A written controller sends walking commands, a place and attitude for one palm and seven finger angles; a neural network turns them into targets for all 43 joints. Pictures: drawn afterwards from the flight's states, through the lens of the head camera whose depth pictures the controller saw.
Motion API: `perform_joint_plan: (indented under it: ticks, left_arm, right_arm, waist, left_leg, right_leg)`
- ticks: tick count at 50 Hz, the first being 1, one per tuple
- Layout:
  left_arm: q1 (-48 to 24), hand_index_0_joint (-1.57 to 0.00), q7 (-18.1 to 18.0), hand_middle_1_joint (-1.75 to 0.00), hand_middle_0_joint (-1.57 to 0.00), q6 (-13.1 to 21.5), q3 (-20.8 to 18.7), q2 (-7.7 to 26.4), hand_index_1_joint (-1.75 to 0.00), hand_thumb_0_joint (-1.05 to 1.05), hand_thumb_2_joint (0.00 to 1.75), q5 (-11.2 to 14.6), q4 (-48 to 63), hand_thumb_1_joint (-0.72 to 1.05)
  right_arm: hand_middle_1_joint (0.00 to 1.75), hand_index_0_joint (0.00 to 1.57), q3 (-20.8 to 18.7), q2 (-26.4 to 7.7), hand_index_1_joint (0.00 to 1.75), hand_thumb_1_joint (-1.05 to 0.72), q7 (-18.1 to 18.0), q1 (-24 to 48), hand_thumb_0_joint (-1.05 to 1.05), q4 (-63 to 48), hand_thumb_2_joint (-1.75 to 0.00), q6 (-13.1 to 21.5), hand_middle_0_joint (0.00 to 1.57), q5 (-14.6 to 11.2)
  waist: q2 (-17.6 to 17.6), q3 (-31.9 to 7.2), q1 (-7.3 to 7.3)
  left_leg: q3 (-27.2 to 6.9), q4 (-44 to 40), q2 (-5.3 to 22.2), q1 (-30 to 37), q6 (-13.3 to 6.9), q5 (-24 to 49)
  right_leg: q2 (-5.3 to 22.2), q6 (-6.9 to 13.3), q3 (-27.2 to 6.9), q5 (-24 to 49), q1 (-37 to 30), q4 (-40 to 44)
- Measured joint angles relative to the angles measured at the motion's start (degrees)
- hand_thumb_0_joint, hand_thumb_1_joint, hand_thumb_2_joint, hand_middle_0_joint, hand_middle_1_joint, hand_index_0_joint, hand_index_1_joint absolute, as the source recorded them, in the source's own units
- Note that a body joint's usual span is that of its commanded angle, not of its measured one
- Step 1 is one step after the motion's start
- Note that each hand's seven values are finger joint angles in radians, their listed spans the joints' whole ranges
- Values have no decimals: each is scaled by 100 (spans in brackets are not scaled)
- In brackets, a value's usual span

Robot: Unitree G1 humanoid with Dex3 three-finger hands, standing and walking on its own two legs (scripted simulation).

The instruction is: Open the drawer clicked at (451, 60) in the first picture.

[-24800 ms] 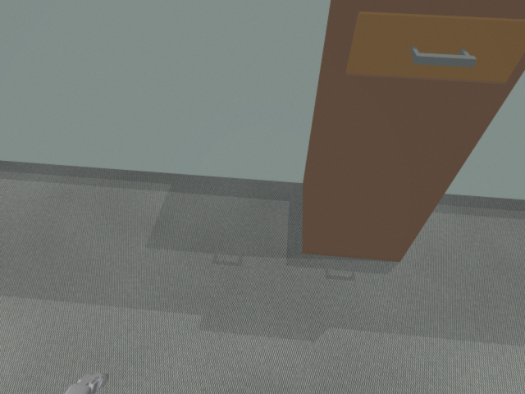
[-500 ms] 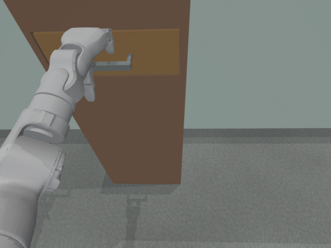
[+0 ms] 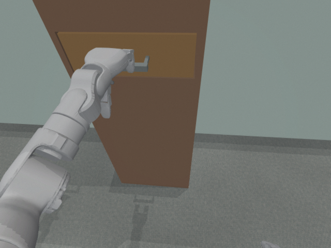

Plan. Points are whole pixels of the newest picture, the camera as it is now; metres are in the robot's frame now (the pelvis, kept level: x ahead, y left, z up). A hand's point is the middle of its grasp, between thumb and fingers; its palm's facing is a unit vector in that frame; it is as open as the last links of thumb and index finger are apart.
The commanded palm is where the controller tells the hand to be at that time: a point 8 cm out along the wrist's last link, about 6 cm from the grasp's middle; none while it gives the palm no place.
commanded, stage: re-aim the fingers above the handle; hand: left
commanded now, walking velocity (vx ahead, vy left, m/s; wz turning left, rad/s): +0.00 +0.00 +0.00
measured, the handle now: (126, 62) +0.57 +0.14 +0.16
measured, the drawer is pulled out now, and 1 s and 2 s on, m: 0.00 0.00 0.01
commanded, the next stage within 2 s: lower the fingers behind the handle in 0.66 s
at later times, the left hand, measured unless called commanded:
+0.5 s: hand (97, 78) +0.46 +0.19 +0.18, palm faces -0.17 +0.12 -0.98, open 13.8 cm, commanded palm +0.47 +0.15 +0.27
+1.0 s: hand (91, 72) +0.49 +0.22 +0.18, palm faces -0.17 +0.05 -0.98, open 13.8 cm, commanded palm +0.48 +0.18 +0.26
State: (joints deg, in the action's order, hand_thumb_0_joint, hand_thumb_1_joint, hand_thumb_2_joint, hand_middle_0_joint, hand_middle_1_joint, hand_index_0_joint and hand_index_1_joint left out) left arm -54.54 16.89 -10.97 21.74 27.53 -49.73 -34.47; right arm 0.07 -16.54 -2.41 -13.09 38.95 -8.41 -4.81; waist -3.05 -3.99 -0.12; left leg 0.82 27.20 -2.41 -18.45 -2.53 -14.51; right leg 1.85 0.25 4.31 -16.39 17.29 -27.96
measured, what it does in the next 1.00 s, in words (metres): stands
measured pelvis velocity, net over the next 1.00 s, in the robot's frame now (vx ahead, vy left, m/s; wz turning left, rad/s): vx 0.00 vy -0.01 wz -0.05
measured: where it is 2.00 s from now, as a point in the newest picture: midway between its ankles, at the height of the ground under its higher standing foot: outside the picture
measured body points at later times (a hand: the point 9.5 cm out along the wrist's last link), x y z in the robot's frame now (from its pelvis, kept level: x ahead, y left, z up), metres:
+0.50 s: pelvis +0.00 -0.01 +0.00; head +0.04 -0.04 +0.45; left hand +0.47 +0.18 +0.23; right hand +0.06 -0.27 -0.14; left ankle -0.01 +0.09 -0.74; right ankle -0.03 -0.11 -0.74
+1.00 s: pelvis +0.00 -0.01 +0.00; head +0.05 -0.05 +0.45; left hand +0.49 +0.21 +0.24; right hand +0.07 -0.26 -0.14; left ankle -0.01 +0.09 -0.74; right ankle -0.03 -0.11 -0.74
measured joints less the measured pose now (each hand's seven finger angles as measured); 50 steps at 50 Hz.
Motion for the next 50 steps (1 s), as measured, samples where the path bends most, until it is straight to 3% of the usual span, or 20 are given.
perform_joint_plan:
  ticks: [3, 5, 7, 11, 14, 17, 19, 22, 24, 26, 27, 29, 31, 33, 35, 41, 44, 46, 48, 50]
  left_arm:
    - [109, -32, -128, -120, -32, 850, 131, -320, -120, 0, 31, 158, 362, -49]
    - [72, -33, -512, -120, -33, 1322, -38, -470, -120, 0, 31, 147, 371, -49]
    - [-53, -33, -1012, -120, -33, 1551, -337, -478, -120, 0, 31, 75, 229, -49]
    - [-654, -33, -1691, -120, -33, 1298, -759, -160, -120, 1, 31, -152, -559, -49]
    - [-1072, -32, -1833, -120, -32, 779, -1029, 206, -120, 1, 31, -415, -1398, -49]
    - [-1280, -32, -1620, -120, -32, 74, -1263, 539, -120, 1, 31, -631, -2209, -48]
    - [-1206, -32, -1198, -120, -31, -340, -1272, 753, -120, 1, 31, -663, -2449, -48]
    - [-818, -31, -394, -120, -31, -547, -622, 816, -120, 0, 31, -457, -1890, -48]
    - [-421, -31, -69, -120, -31, -269, -227, 630, -120, 0, 31, -227, -1036, -48]
    - [-102, -31, -27, -120, -32, -63, 68, 422, -122, 0, 31, -136, -187, -48]
    - [1, -31, 8, -120, -32, 250, 106, 347, -123, 0, 31, 87, 156, -48]
    - [124, -32, -74, -120, -32, 911, 151, 165, -123, 0, 31, 411, 619, -48]
    - [14, -32, -350, -120, -33, 1334, 215, -122, -123, 0, 31, 534, 649, -48]
    - [-190, -32, -811, -120, -33, 1556, 28, -394, -123, 0, 31, 456, 400, -49]
    - [-445, -33, -1228, -120, -33, 1532, -337, -501, -122, 0, 31, 276, -8, -49]
    - [-1304, -32, -1841, -120, -32, 661, -1020, 24, -121, 1, 31, -445, -1700, -49]
    - [-1413, -32, -1680, -120, -32, 25, -1232, 332, -121, 1, 31, -764, -2447, -48]
    - [-1314, -31, -1324, -120, -31, -287, -1284, 516, -120, 1, 31, -821, -2685, -48]
    - [-1039, -31, -832, -120, -31, -332, -1211, 652, -120, 1, 31, -732, -2521, -48]
    - [-683, -31, -389, -120, -31, -86, -1023, 714, -120, 0, 31, -594, -2070, -48]
  right_arm:
    - [30, 20, -33, -37, 30, -91, -71, 280, 1, -85, -90, 230, 20, 81]
    - [30, 20, -19, -19, 30, -91, -108, 452, 1, -146, -90, 375, 20, 138]
    - [30, 19, 62, 38, 30, -91, -143, 600, 1, -176, -90, 425, 20, 174]
    - [30, 19, 310, 229, 30, -91, -195, 721, 0, -106, -90, 247, 20, 127]
    - [30, 20, 456, 324, 30, -91, -211, 623, 0, -8, -90, 24, 20, 97]
    - [30, 20, 459, 297, 30, -90, -176, 385, 0, 66, -90, -192, 20, 53]
    - [30, 20, 393, 218, 30, -90, -150, 175, 0, 74, -90, -318, 20, 13]
    - [30, 20, 182, 77, 30, -90, -115, -248, 1, 50, -90, -298, 20, -39]
    - [30, 20, 70, -17, 30, -90, -105, -466, 1, 115, -90, -160, 20, -26]
    - [30, 20, -31, -98, 30, -90, -115, -572, 1, 202, -90, 31, 20, 6]
    - [30, 20, -69, -133, 30, -91, -126, -564, 1, 250, -90, 137, 20, 29]
    - [30, 20, -126, -182, 30, -91, -150, -441, 1, 308, -90, 321, 20, 81]
    - [30, 19, -153, -193, 30, -91, -144, -244, 1, 325, -90, 479, 20, 97]
    - [30, 19, -112, -158, 30, -91, -102, 24, 1, 312, -90, 560, 20, 126]
    - [30, 19, 10, -67, 30, -91, -73, 297, 1, 238, -90, 528, 20, 148]
    - [30, 20, 380, 271, 30, -91, -103, 618, 0, -27, -90, 131, 20, 122]
    - [30, 20, 437, 287, 30, -90, -104, 494, 0, -52, -90, -109, 20, 68]
    - [30, 20, 391, 246, 30, -90, -111, 318, 0, -73, -90, -233, 20, 39]
    - [30, 20, 295, 185, 30, -90, -134, 80, 0, -99, -90, -281, 20, 10]
    - [30, 20, 188, 120, 30, -90, -168, -159, 0, -79, -90, -245, 20, 5]
  waist:
    - [5, 121, 44]
    - [-26, 162, 99]
    - [-63, 184, 164]
    - [-74, 195, 263]
    - [-79, 128, 312]
    - [-131, 47, 311]
    - [-174, 13, 313]
    - [-174, 51, 220]
    - [-125, 79, 102]
    - [-92, 113, 5]
    - [-81, 143, -26]
    - [-73, 183, -50]
    - [-77, 181, -31]
    - [-77, 151, 30]
    - [-68, 120, 135]
    - [-105, 59, 391]
    - [-165, 14, 402]
    - [-198, 3, 390]
    - [-202, 24, 360]
    - [-153, 69, 302]
  left_leg:
    - [-2, 89, -12, -21, 0, -21]
    - [57, 98, 1, -56, 5, -13]
    - [148, 55, 33, -69, 9, 14]
    - [304, -77, 114, -73, 36, 84]
    - [374, -153, 175, -115, 70, 119]
    - [402, -231, 200, -138, 90, 140]
    - [366, -261, 195, -138, 85, 145]
    - [190, -246, 143, -112, 65, 137]
    - [61, -210, 83, -84, 53, 121]
    - [-59, -148, 15, -53, 44, 93]
    - [-109, -110, -14, -33, 39, 76]
    - [-143, -37, -40, -3, 32, 36]
    - [-133, 25, -38, -18, 32, 6]
    - [-55, 35, -11, -65, 38, 6]
    - [74, -16, 31, -103, 38, 37]
    - [374, -147, 185, -222, 73, 118]
    - [430, -205, 212, -258, 85, 136]
    - [405, -226, 205, -264, 81, 140]
    - [323, -217, 190, -246, 72, 128]
    - [216, -179, 168, -215, 67, 101]
  right_leg:
    - [16, 1, 3, -12, 15, -75]
    - [5, -2, -58, 14, 83, -100]
    - [-26, -7, -151, 64, 147, -86]
    - [-111, 8, -309, 170, 239, -5]
    - [-176, 31, -379, 233, 314, 70]
    - [-205, 51, -408, 259, 356, 131]
    - [-201, 55, -373, 251, 338, 167]
    - [-148, 57, -197, 197, 215, 203]
    - [-89, 52, -68, 132, 131, 177]
    - [-20, 39, 53, 53, 48, 115]
    - [9, 31, 102, 18, 5, 84]
    - [35, 21, 137, -20, -49, 39]
    - [34, 13, 127, -21, -46, 15]
    - [11, 12, 47, 14, 39, 1]
    - [-28, 16, -85, 70, 155, -3]
    - [-185, 36, -386, 246, 416, 82]
    - [-216, 46, -442, 274, 484, 114]
    - [-210, 50, -418, 258, 483, 124]
    - [-194, 53, -336, 227, 417, 146]
    - [-171, 58, -230, 182, 323, 155]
